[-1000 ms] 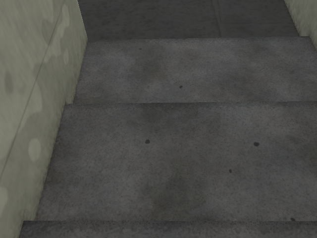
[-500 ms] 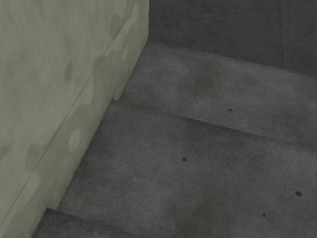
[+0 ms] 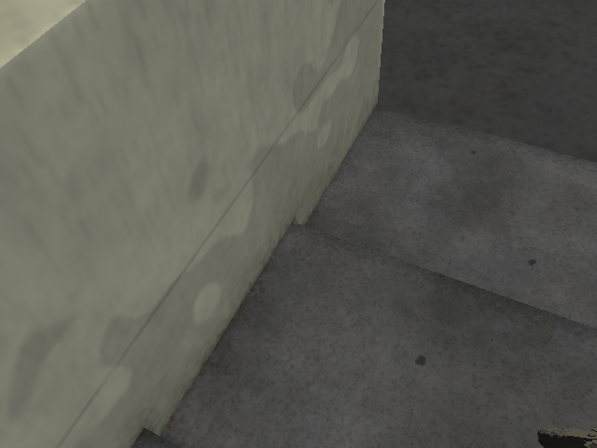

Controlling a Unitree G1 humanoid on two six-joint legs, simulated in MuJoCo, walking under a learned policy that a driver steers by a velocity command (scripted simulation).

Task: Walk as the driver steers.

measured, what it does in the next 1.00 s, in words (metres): walks ahead: left foot, then right foot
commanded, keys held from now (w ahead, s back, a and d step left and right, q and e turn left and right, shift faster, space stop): no key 0.78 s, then w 0.22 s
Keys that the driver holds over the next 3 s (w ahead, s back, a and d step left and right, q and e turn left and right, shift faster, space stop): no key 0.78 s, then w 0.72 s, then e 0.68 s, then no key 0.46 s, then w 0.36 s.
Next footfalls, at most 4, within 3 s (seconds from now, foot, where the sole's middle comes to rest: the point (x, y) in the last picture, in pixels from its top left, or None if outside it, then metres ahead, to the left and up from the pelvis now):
0.10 left None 0.21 0.13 -0.78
0.38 right None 0.17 -0.12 -0.78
1.54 right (434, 409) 0.60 -0.19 -0.89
1.96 left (366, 342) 0.76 -0.02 -0.89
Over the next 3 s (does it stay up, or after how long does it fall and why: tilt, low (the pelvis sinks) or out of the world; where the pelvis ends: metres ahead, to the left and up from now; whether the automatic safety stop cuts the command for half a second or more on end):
stays up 0.67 -0.21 -0.10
